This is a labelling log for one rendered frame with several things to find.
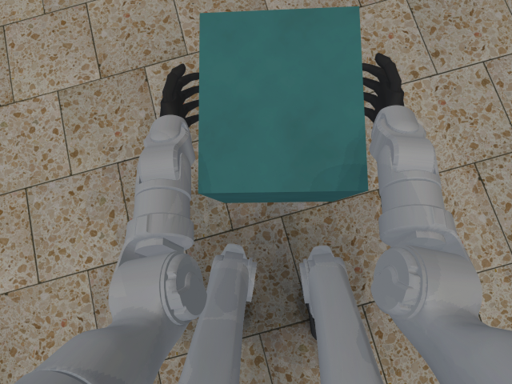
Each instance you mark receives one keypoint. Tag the robot left hand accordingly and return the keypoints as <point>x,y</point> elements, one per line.
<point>173,97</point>

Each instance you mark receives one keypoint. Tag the carton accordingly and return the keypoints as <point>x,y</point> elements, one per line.
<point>281,106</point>

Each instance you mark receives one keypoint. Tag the robot right foot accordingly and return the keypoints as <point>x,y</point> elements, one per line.
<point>312,324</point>

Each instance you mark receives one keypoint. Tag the right robot upper arm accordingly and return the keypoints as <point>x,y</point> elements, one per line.
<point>434,298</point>

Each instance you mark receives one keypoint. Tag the robot right hand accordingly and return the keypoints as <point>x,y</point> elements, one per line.
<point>388,89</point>

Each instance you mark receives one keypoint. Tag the robot left forearm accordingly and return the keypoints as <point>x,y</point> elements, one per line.
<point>161,222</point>

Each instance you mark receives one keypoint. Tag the robot right forearm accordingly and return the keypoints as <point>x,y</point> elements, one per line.
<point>413,211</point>

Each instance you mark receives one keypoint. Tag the robot left shin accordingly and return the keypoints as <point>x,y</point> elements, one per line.
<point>231,248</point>

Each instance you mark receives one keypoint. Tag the left robot upper arm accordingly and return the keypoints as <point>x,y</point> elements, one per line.
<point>152,301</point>

